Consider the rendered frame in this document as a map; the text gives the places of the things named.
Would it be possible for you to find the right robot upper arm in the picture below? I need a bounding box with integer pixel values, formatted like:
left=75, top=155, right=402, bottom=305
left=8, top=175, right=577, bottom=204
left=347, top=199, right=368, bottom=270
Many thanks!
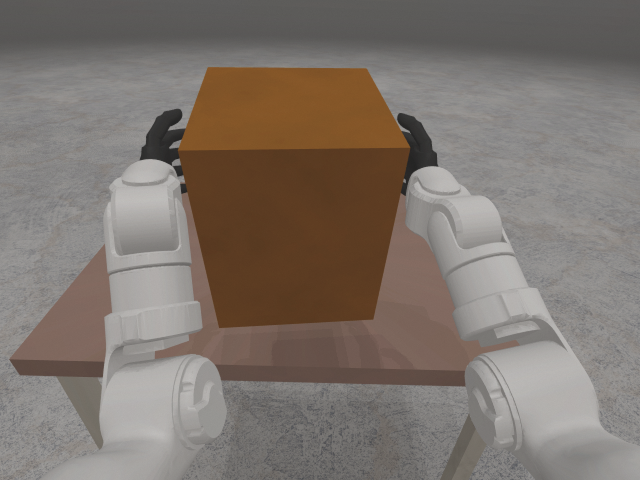
left=465, top=340, right=640, bottom=480

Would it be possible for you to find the left robot upper arm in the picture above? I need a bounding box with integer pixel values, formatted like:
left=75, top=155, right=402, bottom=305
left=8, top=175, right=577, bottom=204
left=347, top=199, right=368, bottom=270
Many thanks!
left=39, top=354, right=227, bottom=480

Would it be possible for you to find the table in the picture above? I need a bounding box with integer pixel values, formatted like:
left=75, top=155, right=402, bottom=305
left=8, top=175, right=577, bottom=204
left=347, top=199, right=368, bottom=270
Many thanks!
left=9, top=182, right=519, bottom=480

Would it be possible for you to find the carton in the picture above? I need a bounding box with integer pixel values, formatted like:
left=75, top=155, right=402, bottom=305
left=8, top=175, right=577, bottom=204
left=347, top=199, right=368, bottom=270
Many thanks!
left=178, top=67, right=410, bottom=328

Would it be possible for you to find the robot left forearm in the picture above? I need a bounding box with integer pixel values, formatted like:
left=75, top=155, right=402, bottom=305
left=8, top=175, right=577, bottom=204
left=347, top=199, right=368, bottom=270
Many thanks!
left=99, top=159, right=203, bottom=438

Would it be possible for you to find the robot right hand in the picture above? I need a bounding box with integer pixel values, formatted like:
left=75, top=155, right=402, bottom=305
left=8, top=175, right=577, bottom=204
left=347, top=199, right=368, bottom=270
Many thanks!
left=397, top=113, right=438, bottom=196

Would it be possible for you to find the robot right forearm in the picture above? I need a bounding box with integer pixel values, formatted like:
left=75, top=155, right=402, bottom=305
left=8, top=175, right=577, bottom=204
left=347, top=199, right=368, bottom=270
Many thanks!
left=405, top=166, right=600, bottom=418

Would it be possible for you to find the robot left hand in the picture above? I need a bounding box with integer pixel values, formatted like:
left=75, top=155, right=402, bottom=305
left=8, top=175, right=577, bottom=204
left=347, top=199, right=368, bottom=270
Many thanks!
left=139, top=109, right=187, bottom=194

